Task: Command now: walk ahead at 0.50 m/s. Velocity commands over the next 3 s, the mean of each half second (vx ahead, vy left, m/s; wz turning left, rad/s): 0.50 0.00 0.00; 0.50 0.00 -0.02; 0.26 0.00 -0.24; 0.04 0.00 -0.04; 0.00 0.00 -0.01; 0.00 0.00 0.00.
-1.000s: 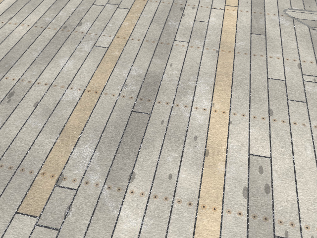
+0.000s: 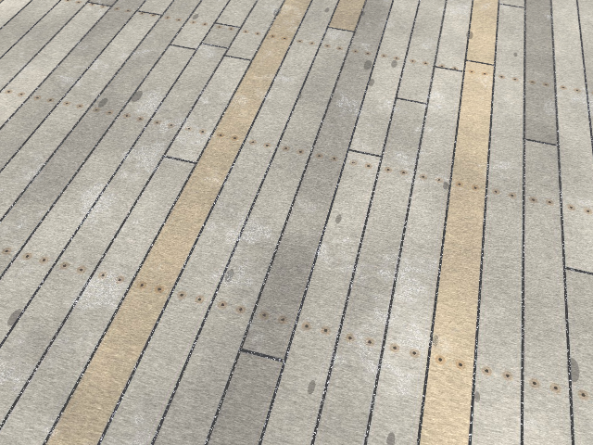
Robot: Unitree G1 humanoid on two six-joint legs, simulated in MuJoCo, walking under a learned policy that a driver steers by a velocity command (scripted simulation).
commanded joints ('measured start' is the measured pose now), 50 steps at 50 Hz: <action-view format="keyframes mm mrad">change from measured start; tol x32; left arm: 1 42 64 26 -54 3 4 8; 17 -400 42 11 -211 1 -6 -38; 23 162 285 97 -71 28 -6 -27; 50 51 119 32 -7 9 32 9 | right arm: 1 29 -71 -12 -24 -9 -15 4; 23 309 -11 15 52 1 19 -39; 45 -261 -58 -12 -108 20 7 -6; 50 151 -202 -76 -11 5 -11 -14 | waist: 1 14 116 -71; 50 -144 -13 -197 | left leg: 1 177 256 -301 -304 77 162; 21 406 239 -86 26 653 67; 25 -412 50 -179 894 -364 -10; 46 -319 118 -74 54 132 -16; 50 339 122 -100 41 97 73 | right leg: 1 -172 -105 46 -8 107 -4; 18 -284 -34 -28 -660 343 -4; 21 109 51 -96 -700 310 -64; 24 822 -352 707 -865 101 -293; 30 221 -181 192 -1020 319 -179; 46 467 -223 50 -989 426 -127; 50 266 -112 -2 -502 664 -52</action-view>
